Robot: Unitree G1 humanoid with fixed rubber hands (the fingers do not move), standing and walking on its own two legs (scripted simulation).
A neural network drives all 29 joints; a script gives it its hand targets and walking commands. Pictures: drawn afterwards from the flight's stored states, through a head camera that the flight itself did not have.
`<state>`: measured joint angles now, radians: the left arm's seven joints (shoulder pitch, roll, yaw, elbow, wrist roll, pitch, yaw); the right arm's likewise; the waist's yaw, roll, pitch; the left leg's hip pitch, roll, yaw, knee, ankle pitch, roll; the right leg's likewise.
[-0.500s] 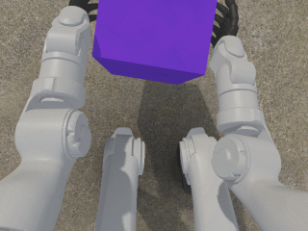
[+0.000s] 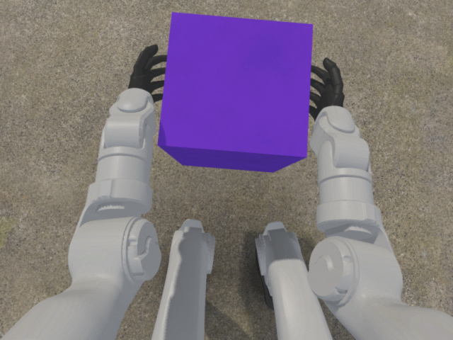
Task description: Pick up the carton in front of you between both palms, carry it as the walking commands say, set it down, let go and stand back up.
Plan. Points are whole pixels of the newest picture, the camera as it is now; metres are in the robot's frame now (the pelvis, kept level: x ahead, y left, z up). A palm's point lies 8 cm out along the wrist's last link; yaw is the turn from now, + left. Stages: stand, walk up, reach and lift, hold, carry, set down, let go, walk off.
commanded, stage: reach and lift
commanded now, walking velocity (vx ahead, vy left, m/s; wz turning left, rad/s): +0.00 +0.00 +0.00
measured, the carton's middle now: (233, 110) +0.51 +0.02 -0.13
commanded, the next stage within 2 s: none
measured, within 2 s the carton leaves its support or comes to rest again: neither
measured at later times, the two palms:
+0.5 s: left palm (110, 84) +0.44 +0.16 +0.10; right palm (405, 97) +0.43 -0.14 +0.11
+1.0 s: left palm (4, 48) +0.38 +0.15 +0.25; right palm out of the picture +0.39 -0.15 +0.25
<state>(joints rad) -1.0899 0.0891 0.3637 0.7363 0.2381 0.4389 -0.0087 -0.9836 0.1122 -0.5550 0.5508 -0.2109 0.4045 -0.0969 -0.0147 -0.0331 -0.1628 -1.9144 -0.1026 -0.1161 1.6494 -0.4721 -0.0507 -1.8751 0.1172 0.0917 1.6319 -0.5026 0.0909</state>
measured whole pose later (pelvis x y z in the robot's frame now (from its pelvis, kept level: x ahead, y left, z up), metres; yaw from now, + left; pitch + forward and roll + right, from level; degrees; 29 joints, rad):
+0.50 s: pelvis +0.05 -0.01 +0.14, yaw +2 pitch +28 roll -1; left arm -0.65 -0.05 0.36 0.66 0.24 0.37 0.01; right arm -0.60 0.16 -0.44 0.57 -0.21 0.33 -0.07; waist -0.01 -0.02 -0.21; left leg -1.24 -0.08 -0.13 1.17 -0.42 -0.04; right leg -1.21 0.10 0.13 1.16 -0.44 0.05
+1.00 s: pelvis +0.09 -0.01 +0.24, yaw +2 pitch +5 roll +0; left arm -0.26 -0.15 0.26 0.42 0.23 0.51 0.04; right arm -0.27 0.15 -0.27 0.42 -0.22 0.48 -0.03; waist 0.00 -0.01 -0.12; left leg -0.36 -0.05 -0.14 0.53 -0.25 -0.02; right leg -0.35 0.05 0.15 0.54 -0.27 0.02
